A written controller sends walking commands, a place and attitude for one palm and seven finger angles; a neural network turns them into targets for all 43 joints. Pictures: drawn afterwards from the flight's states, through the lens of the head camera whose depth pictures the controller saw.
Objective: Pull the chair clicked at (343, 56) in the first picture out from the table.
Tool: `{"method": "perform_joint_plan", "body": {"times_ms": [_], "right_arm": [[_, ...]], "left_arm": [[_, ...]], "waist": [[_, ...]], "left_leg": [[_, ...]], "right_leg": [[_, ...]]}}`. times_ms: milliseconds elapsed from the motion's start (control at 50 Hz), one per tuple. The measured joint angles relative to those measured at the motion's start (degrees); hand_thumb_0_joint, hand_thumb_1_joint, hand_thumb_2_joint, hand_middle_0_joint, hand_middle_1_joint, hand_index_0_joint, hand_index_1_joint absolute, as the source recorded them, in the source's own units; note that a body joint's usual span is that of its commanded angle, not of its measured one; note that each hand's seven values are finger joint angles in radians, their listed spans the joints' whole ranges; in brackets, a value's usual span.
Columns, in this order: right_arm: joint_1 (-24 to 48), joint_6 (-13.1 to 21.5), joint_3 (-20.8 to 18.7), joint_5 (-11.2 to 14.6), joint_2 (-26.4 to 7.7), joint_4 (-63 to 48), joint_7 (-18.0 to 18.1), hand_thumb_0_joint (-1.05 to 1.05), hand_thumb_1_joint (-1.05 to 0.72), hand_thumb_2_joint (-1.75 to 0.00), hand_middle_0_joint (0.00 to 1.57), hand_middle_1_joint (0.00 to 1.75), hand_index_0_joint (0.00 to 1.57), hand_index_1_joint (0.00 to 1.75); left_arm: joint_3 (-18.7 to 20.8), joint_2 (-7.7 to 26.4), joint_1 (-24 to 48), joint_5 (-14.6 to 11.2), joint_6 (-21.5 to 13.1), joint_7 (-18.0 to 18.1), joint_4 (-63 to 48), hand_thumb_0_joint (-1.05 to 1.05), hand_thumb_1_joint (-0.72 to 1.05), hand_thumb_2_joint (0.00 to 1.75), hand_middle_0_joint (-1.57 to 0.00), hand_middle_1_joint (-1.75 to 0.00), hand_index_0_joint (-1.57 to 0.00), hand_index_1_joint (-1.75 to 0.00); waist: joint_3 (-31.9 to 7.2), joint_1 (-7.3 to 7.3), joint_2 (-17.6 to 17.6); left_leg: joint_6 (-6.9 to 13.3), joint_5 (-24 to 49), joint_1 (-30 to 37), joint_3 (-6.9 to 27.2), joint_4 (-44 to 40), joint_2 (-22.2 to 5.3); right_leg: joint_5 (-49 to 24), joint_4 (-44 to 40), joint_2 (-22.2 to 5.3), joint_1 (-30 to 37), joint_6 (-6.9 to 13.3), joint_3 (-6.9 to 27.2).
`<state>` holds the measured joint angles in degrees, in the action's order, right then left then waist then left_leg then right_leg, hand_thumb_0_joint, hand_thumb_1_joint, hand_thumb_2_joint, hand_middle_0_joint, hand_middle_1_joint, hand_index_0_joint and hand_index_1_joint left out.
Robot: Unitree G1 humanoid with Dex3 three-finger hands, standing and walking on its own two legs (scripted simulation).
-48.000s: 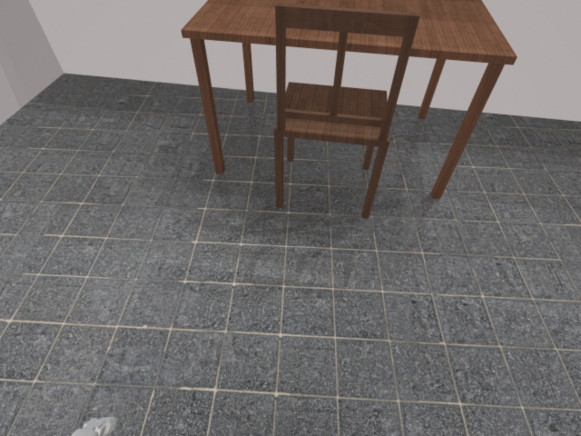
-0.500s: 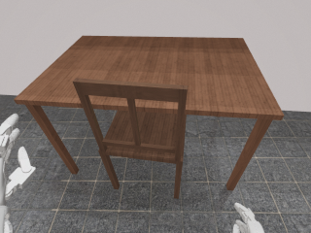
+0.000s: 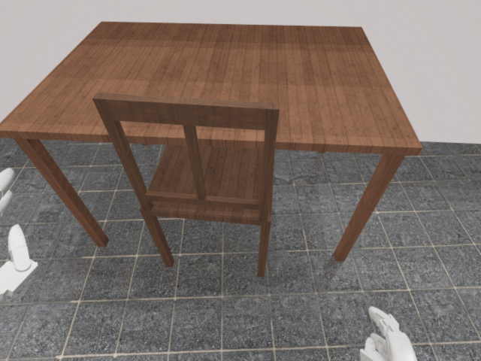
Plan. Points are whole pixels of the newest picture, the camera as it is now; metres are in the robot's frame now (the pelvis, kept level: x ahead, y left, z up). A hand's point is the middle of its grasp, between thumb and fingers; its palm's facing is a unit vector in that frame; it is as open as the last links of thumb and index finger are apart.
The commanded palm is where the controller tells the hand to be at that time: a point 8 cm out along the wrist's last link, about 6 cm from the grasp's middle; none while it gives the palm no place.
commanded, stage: step back with the hand held close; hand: left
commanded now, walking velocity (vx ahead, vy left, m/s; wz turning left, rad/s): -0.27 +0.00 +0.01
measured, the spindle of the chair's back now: (196, 165) +0.61 +0.17 -0.10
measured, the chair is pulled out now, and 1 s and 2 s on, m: -0.10 -0.10 -0.10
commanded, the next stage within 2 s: stop stepping back and stand still in 1.28 s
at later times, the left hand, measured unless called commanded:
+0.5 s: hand (21, 293) +0.16 +0.25 +0.16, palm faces +0.44 -0.74 -0.52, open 7.4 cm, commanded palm +0.10 +0.29 +0.18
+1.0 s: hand (9, 335) +0.12 +0.24 +0.17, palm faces +0.41 -0.77 -0.49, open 7.4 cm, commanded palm +0.04 +0.29 +0.18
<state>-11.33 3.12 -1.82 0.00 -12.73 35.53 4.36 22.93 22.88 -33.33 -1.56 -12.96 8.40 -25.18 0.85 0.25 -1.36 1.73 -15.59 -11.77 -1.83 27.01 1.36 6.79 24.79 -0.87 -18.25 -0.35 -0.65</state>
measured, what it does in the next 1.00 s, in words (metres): shifts its weight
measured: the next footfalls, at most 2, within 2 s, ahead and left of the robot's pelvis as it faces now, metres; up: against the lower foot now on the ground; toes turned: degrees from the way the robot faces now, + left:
right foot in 1.34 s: -0.20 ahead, -0.13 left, +0.00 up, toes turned +0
left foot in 1.54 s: -0.04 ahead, +0.07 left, +0.00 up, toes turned -2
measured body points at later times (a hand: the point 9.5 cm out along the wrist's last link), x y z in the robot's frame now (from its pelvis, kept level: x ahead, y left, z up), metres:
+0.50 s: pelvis -0.04 -0.01 -0.01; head -0.02 -0.01 +0.44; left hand +0.13 +0.29 +0.19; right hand +0.11 -0.26 -0.10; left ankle -0.01 +0.10 -0.74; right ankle +0.07 -0.12 -0.74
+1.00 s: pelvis -0.08 -0.02 -0.01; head -0.05 +0.00 +0.44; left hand +0.09 +0.28 +0.19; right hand +0.10 -0.25 -0.09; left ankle -0.02 +0.10 -0.74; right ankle +0.00 -0.13 -0.74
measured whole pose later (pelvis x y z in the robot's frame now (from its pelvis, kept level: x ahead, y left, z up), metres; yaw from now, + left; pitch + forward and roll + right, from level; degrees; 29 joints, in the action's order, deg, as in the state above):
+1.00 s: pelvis -0.08 -0.02 -0.01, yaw +2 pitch +2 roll -1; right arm -8.3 5.6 -2.4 -1.4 -10.8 38.4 3.4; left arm 24.5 24.8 -30.2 -0.5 -17.9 8.3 -30.4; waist 1.0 -1.2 0.8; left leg 0.6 -15.6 -26.6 2.0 36.9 0.1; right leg 8.1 30.4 3.9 -24.6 0.6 2.7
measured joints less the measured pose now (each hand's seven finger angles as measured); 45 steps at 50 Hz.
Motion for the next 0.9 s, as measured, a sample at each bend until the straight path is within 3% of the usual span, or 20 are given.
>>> {"method": "perform_joint_plan", "body": {"times_ms": [220,340,460,600,680,760,840,900], "right_arm": [[-0.90,1.43,1.05,-0.50,0.59,-0.29,-0.47,0.01,-0.90,-0.89,0.20,0.30,0.20,0.30],[-1.85,1.74,0.68,-0.64,0.33,0.24,-0.51,0.01,-0.90,-0.89,0.20,0.30,0.20,0.30],[-2.21,1.88,0.18,-0.41,0.48,0.08,-0.37,0.01,-0.90,-0.89,0.20,0.30,0.20,0.30],[-0.74,1.36,-0.96,-0.70,0.19,1.45,-1.14,0.01,-0.90,-0.89,0.20,0.30,0.20,0.30],[-0.18,0.55,-1.18,-0.76,0.33,1.64,-0.94,0.01,-0.90,-0.89,0.20,0.30,0.20,0.30],[-1.35,1.27,-0.84,-0.50,1.23,0.80,-0.07,0.01,-0.90,-0.89,0.20,0.30,0.20,0.30],[-1.10,2.84,-0.25,-1.01,2.14,1.32,0.02,0.01,-0.90,-0.89,0.20,0.30,0.20,0.30],[1.01,3.43,0.12,-1.53,2.22,2.22,-0.28,0.01,-0.90,-0.89,0.20,0.30,0.20,0.30]], "left_arm": [[-0.08,-1.38,2.11,1.14,-0.93,1.15,-0.50,0.01,0.89,0.89,-0.21,-0.30,-0.21,-0.30],[0.01,-0.64,1.41,1.33,-1.86,1.62,-1.59,0.01,0.89,0.89,-0.21,-0.30,-0.21,-0.30],[2.14,1.45,1.44,1.82,-2.22,1.43,-2.03,0.01,0.89,0.89,-0.21,-0.30,-0.21,-0.30],[1.41,0.33,2.30,1.25,-2.89,1.30,-3.40,0.01,0.89,0.89,-0.21,-0.30,-0.21,-0.30],[1.07,0.99,1.27,1.18,-3.78,1.72,-3.92,0.01,0.89,0.89,-0.22,-0.30,-0.21,-0.30],[2.56,2.98,0.66,2.26,-3.63,1.55,-3.64,0.01,0.88,0.89,-0.22,-0.30,-0.21,-0.30],[5.18,4.11,1.16,2.32,-4.08,0.96,-4.38,0.01,0.88,0.89,-0.22,-0.30,-0.21,-0.30],[5.02,3.11,2.49,1.74,-4.37,0.55,-4.80,0.01,0.89,0.89,-0.21,-0.30,-0.21,-0.30]], "waist": [[-0.91,0.64,0.57],[-0.89,-0.33,1.33],[0.43,-0.83,2.53],[0.01,-1.06,1.62],[-0.35,-1.80,2.07],[-0.50,-2.77,2.40],[-0.75,-1.46,3.24],[0.42,-0.67,3.16]], "left_leg": [[-0.23,-0.35,-4.53,0.40,4.79,-0.83],[-0.30,0.65,-5.73,0.66,4.53,-1.07],[-0.36,0.11,-6.63,0.49,6.57,-0.46],[-0.36,-2.09,-9.94,1.51,9.64,-1.05],[-0.21,1.57,-10.57,1.73,7.66,-1.00],[-0.14,1.87,-10.91,2.93,7.34,-0.74],[-0.58,1.51,-12.56,2.95,8.91,-0.88],[-1.05,1.93,-13.19,2.70,9.44,-1.23]], "right_leg": [[-1.23,1.57,0.71,-2.98,0.59,-0.53],[-2.41,-0.08,1.16,-3.41,0.41,-0.41],[-1.32,4.20,1.08,-5.41,0.65,0.73],[-2.43,3.27,1.95,-6.86,1.18,0.10],[-2.98,1.30,1.90,-7.17,0.69,-0.04],[-1.02,6.78,3.29,-6.68,-0.36,1.86],[3.52,8.53,4.30,-5.88,0.20,3.99],[4.19,8.83,4.67,-6.44,0.70,4.26]]}}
